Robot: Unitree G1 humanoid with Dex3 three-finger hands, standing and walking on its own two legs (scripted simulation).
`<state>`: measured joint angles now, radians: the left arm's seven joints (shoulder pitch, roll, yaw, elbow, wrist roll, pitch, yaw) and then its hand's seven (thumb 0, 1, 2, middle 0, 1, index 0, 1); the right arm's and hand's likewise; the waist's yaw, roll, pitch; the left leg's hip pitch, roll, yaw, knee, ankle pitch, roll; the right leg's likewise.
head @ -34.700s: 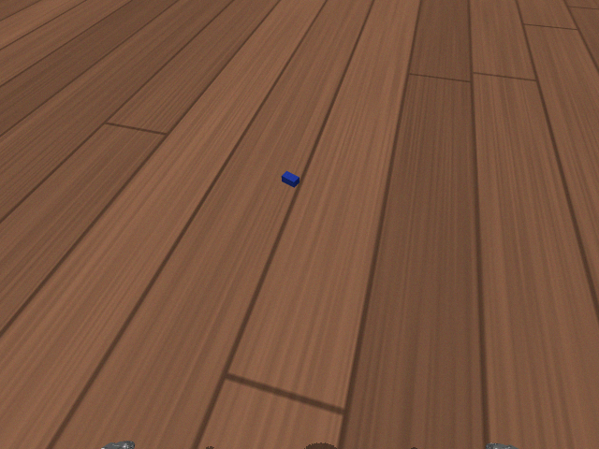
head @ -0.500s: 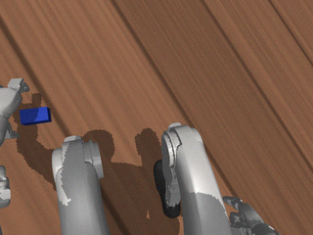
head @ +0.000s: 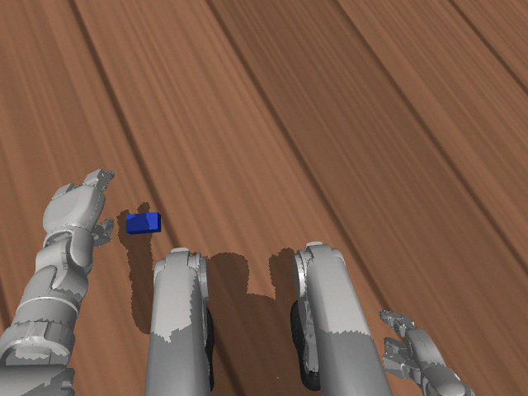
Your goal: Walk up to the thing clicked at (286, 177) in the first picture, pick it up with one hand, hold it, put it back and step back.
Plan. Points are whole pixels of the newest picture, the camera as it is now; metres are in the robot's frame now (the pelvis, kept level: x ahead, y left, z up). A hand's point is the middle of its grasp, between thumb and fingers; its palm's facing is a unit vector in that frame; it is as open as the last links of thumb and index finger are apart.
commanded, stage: home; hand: left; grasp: from above
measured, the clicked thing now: (144, 223) +0.43 +0.29 -0.41
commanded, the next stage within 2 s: none
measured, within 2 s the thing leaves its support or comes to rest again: neither
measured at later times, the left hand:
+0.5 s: hand (41, 301) +0.24 +0.23 +0.10, palm faces -0.01 -0.92 -0.40, open 7.4 cm
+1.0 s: hand out of the picture +0.22 +0.20 +0.24, palm faces +0.16 -0.96 -0.21, open 7.4 cm
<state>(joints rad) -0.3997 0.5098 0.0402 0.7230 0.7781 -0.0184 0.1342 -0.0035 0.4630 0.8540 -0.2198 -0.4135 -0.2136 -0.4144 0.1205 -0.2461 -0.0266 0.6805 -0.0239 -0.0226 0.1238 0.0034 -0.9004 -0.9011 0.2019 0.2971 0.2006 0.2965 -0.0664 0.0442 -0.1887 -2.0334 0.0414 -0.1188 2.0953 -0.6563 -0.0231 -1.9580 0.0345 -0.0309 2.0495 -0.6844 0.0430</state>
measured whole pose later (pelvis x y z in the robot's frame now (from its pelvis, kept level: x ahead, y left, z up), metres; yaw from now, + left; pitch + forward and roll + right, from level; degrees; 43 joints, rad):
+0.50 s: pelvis +0.03 +0.00 +0.18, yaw +5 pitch +22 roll -4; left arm 0.22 0.31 0.02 0.08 0.12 0.31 0.06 0.01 0.90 0.90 -0.21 -0.30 -0.21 -0.30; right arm 0.12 -0.21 0.03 0.53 0.04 -0.11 -0.06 0.01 -0.90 -0.90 0.20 0.30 0.20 0.30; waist -0.04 0.03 -0.18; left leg -1.32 0.03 -0.09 1.50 -0.57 -0.02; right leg -1.24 0.00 -0.04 1.46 -0.61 0.03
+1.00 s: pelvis +0.08 +0.01 +0.29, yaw +7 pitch +11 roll -3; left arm 0.52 0.22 0.04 -0.16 -0.06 0.47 0.03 0.01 0.90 0.90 -0.20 -0.30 -0.20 -0.30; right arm 0.30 -0.22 0.03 0.50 0.02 -0.22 -0.18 0.01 -0.90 -0.90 0.20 0.30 0.20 0.30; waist -0.05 0.05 -0.18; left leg -0.73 0.04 -0.06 1.02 -0.48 -0.02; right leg -0.65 -0.01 -0.04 0.95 -0.49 0.02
